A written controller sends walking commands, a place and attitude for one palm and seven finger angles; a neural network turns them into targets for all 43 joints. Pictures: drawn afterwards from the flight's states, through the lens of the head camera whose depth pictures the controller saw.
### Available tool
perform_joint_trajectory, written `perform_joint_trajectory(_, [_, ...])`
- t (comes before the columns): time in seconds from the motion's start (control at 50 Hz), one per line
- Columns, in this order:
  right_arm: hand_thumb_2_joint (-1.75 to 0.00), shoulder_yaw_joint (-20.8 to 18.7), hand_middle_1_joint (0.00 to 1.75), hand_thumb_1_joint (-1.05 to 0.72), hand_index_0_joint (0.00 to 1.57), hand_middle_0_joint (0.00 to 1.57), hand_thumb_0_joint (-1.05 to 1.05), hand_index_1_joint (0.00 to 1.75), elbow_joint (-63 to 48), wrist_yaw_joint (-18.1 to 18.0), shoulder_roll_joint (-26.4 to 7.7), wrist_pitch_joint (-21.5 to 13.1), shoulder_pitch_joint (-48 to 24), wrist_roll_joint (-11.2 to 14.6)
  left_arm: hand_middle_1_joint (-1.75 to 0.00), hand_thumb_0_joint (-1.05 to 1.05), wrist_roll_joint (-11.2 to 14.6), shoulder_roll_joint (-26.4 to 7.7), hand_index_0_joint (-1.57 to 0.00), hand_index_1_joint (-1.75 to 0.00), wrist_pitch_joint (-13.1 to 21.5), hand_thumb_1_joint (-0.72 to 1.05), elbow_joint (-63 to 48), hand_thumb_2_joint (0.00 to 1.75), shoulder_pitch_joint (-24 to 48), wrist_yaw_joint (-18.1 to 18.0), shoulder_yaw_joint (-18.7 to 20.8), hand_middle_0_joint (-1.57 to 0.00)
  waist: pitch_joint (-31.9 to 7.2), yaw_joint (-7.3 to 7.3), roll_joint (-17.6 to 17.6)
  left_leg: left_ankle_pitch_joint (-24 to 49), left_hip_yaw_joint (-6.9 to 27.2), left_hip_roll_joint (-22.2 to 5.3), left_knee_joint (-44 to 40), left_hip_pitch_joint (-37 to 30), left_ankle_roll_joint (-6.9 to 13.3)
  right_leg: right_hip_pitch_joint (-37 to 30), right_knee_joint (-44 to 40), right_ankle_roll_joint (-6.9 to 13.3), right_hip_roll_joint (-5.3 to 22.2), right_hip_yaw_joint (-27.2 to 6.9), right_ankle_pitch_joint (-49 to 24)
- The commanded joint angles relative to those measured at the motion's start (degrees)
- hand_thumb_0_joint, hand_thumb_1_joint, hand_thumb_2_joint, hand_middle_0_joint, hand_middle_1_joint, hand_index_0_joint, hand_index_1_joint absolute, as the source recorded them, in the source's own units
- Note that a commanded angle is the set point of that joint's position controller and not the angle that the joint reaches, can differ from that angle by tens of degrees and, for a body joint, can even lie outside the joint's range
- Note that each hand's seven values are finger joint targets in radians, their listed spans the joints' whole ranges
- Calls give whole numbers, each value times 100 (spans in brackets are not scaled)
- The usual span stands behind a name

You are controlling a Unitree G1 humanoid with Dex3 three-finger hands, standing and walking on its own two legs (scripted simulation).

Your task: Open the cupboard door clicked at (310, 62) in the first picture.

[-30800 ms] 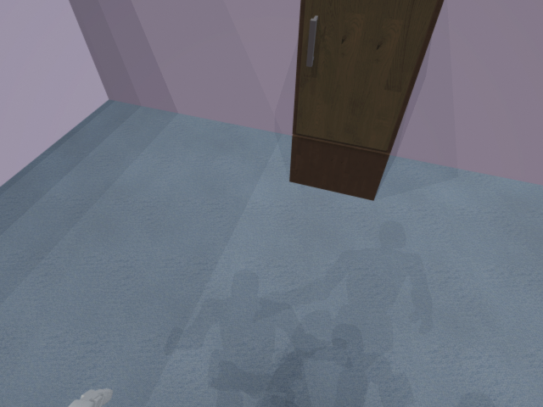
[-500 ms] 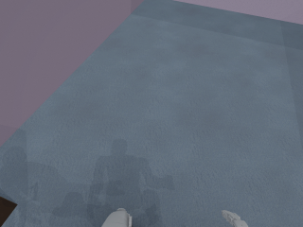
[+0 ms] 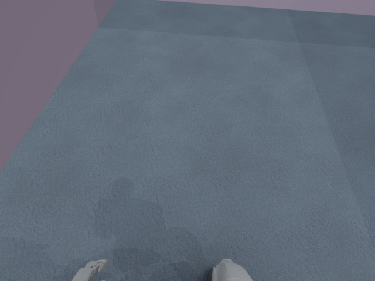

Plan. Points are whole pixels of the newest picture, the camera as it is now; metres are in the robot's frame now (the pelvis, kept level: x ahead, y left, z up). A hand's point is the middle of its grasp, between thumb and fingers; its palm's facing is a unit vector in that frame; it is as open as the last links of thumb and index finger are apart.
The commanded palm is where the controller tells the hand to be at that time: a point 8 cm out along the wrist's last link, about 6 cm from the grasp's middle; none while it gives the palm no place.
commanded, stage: walk to a spot facing it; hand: left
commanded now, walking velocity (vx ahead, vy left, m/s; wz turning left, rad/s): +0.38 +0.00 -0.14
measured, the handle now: out of the picture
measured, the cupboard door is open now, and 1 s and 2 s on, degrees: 44 44 44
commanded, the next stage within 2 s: turn to face it in 0.42 s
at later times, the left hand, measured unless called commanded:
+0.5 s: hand (123, 256) +0.20 +0.17 -0.19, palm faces +0.08 -0.99 -0.15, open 7.3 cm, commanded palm none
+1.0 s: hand (134, 170) +0.44 +0.16 -0.15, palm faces +0.24 -0.94 -0.24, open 7.4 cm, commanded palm none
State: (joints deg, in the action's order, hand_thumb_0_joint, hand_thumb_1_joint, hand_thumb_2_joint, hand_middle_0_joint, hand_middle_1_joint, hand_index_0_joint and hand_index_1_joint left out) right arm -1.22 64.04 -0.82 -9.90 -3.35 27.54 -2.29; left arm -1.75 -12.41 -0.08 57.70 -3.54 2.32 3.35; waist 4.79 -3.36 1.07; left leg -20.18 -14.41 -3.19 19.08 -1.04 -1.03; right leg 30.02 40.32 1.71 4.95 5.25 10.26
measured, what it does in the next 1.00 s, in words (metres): walks ahead, turning left: right foot, then left foot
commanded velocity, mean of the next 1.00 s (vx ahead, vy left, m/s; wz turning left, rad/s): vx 0.16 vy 0.00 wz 0.32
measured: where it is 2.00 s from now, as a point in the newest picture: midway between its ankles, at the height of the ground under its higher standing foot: (197, 231)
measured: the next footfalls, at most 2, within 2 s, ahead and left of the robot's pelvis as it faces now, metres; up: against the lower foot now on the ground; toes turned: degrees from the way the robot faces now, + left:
right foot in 0.06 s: +0.15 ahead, -0.12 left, +0.00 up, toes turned -7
left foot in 0.50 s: +0.38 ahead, +0.11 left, +0.00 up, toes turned +11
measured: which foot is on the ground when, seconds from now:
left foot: down 0.00-0.06, up 0.08-0.48, down 0.50-0.86, up 0.88-1.00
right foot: up 0.00-0.04, down 0.06-0.50, up 0.52-0.84, down 0.86-1.00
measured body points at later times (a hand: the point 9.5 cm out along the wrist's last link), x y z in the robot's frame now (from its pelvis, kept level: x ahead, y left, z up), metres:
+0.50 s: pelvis +0.24 +0.00 -0.02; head +0.27 +0.02 +0.43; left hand +0.20 +0.22 -0.18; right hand +0.36 -0.26 -0.14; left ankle +0.34 +0.10 -0.74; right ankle +0.11 -0.12 -0.73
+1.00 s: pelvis +0.37 -0.04 +0.00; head +0.41 -0.05 +0.45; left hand +0.42 +0.21 -0.13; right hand +0.46 -0.27 -0.16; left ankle +0.31 +0.08 -0.66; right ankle +0.40 -0.14 -0.74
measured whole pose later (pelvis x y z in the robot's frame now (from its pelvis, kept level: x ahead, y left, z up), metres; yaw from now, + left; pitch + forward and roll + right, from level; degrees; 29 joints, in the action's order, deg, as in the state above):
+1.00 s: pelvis +0.37 -0.04 +0.00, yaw +15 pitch +0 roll +2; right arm -4.2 58.1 0.9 -12.1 3.6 12.6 -1.2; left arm -1.4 -9.3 0.9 53.0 -7.5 -1.2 2.2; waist 4.4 -2.4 -0.4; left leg -26.1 -2.9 -1.3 64.4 28.4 -3.1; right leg 15.4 32.4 0.6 6.1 9.4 17.1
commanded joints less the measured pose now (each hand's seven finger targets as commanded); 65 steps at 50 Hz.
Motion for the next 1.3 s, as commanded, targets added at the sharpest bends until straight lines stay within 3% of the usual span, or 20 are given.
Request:
perform_joint_trajectory(0.0, [-90,-103,30,-90,20,20,0,30,-105,-32,-840,-45,198,72,-30,0,26,-257,-20,-30,262,90,-96,90,-833,-27,23,-20,-524,689,-464,4338,406,-1250,1040,613,459,-2211,-943,342,-531,373,33])
perform_joint_trajectory(0.02, [-90,-107,30,-90,20,20,0,30,-170,15,-756,-75,10,159,-30,0,1,-665,-20,-30,328,90,204,90,-1833,-96,150,-20,-1077,1141,-73,3597,214,-981,2349,1816,256,-3967,-1032,620,94,-424,157])
perform_joint_trajectory(0.04, [-90,-69,30,-90,20,20,0,30,-362,12,-418,-110,96,244,-30,0,30,-1288,-20,-30,345,90,428,90,-2702,-195,329,-20,-1820,1337,1412,-445,20,-82,4382,3496,-47,-5457,-1602,1299,1821,-2911,-111])
perform_joint_trajectory(0.06, [-90,-134,30,-90,20,20,0,30,-490,11,-552,-80,-389,240,-30,0,157,-1431,-20,-30,332,90,437,90,-2635,-224,322,-20,-1657,1304,1247,-1517,824,-50,5555,4053,7,-5064,-2161,1506,2214,-3509,-545])
perform_joint_trajectory(0.16, [-90,-169,30,-90,20,20,0,30,-298,64,-99,185,-375,110,-30,0,94,-385,-20,-30,425,90,20,90,-1037,-283,29,-20,-239,184,542,111,1230,-682,4481,3183,-100,-1954,-2800,809,1198,-920,-826])
perform_joint_trajectory(0.38, [-90,-211,30,-90,20,20,0,30,-898,278,-215,84,-1964,104,-30,0,43,-511,-20,-30,555,90,361,90,-1546,-280,39,-20,123,358,400,804,836,-305,1872,2995,44,-2683,-2560,672,1164,-511,-1614])
perform_joint_trajectory(0.44, [-90,-270,30,-90,20,20,0,30,-552,179,-607,14,-807,42,-30,0,100,-620,-20,-30,512,90,336,90,-1431,-283,42,-20,-454,-265,54,1252,557,120,995,890,254,-2242,-709,339,754,37,-3004])
perform_joint_trajectory(0.46, [-90,-388,30,-90,20,20,0,30,-382,108,-1137,-21,-19,-33,-30,0,135,-458,-20,-30,475,90,205,90,-1563,-250,29,-20,-1147,-504,-786,1753,1886,-943,888,-570,718,-1075,760,17,211,286,-1643])
perform_joint_trajectory(0.48, [-90,-498,30,-90,20,20,0,30,-306,54,-1724,11,571,-32,-30,0,178,-218,-20,-30,493,90,32,90,-1552,-197,-64,-20,-1650,-582,-1896,2645,3656,-2316,425,-1369,1439,12,2692,-109,-488,313,2012])
perform_joint_trajectory(0.52, [-90,-402,30,-90,20,20,0,30,-472,-39,-1482,31,-100,50,-30,0,131,-226,-20,-30,459,90,-111,90,-927,-265,-40,-20,-993,-320,-1222,2559,3568,-2314,-4,-7,1467,517,3710,-68,-123,-481,1903])
perform_joint_trajectory(0.62, [-90,-207,30,-90,20,20,0,30,-744,-73,-946,-23,-1235,111,-30,0,80,53,-20,-30,164,90,81,90,-1362,-206,-76,-20,-734,388,-881,3667,1766,-1246,-25,1523,966,-725,1706,-415,87,-296,1293])
perform_joint_trajectory(0.8, [-90,-424,30,-90,20,20,0,30,-1025,18,-1098,352,-1693,118,-30,0,98,-294,-20,-30,99,90,-364,90,-1271,-296,135,-20,-705,606,-673,1566,2287,-757,631,2431,650,-2194,-1022,-517,-234,-21,145])
perform_joint_trajectory(0.84, [-90,-348,30,-90,20,20,0,30,-1237,102,-506,370,-1633,179,-30,0,-10,-1156,-20,-30,174,90,-406,90,-1568,-385,306,-20,-840,760,1739,-994,1017,508,2680,3781,-107,-3231,-2304,203,1955,-2086,-645])
perform_joint_trajectory(0.86, [-90,-398,30,-90,20,20,0,30,-1244,99,-673,421,-1656,142,-30,0,43,-1247,-20,-30,173,90,-482,90,-1599,-403,273,-20,-949,801,1577,-1648,1336,324,4106,3634,-117,-2781,-2458,721,2568,-2374,-915])
perform_joint_trajectory(0.96, [-90,-356,30,-90,20,20,0,30,-1120,206,-496,587,-1735,137,-30,0,46,-627,-20,-30,174,90,-728,90,-796,-444,114,-20,-564,333,1006,-482,1236,-77,4762,3533,-301,-2343,-1997,360,1532,-272,-2275])
perform_joint_trajectory(1.16, [-90,-310,30,-90,20,20,0,30,-1526,269,-744,529,-2051,143,-30,0,30,-1189,-20,-30,116,90,-768,90,-967,-377,285,-20,-792,323,926,253,493,229,1531,1927,-110,-2469,-832,146,1647,557,-2933])
perform_joint_trajectory(1.18, [-90,-375,30,-90,20,20,0,30,-1479,275,-936,511,-1674,123,-30,0,54,-1176,-20,-30,103,90,-809,90,-872,-352,277,-20,-975,92,534,905,624,188,908,1127,-37,-2037,-130,-60,1527,710,-2441])
perform_joint_trajectory(1.22, [-90,-653,30,-90,20,20,0,30,-1395,191,-2158,458,-806,85,-30,0,124,-613,-20,-30,32,90,-1326,90,-482,-302,98,-20,-1441,-401,-2107,4912,3883,-2342,321,-259,1455,446,2461,-729,246,469,3013])
perform_joint_trajectory(1.24, [-90,-633,30,-90,20,20,0,30,-1290,126,-2115,469,-674,122,-30,0,50,-762,-20,-30,-73,90,-1400,90,-232,-361,98,-20,-1471,-390,-1156,4460,3763,-2460,385,-147,1618,658,2917,-650,280,-295,2858])
perform_joint_trajectory(1.28, [-90,-575,30,-90,20,20,0,30,-1504,24,-1829,438,-1324,111,-30,0,76,-709,-20,-30,-83,90,-1205,90,-195,-364,125,-20,-1135,-120,-1334,3657,3170,-1796,360,462,1309,720,3088,-689,298,-567,2087])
